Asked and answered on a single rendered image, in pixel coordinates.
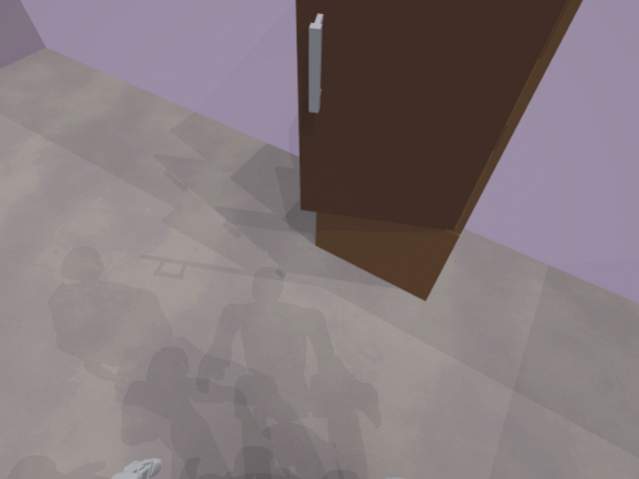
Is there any handle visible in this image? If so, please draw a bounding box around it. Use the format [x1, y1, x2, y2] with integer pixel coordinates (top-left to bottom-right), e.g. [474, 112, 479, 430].
[309, 14, 323, 113]

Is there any cupboard door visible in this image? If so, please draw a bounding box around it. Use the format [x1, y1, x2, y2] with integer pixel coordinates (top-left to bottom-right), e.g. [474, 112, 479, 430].
[296, 0, 566, 231]

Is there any robot left hand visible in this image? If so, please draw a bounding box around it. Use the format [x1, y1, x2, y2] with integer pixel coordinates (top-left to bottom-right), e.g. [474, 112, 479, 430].
[112, 458, 162, 479]

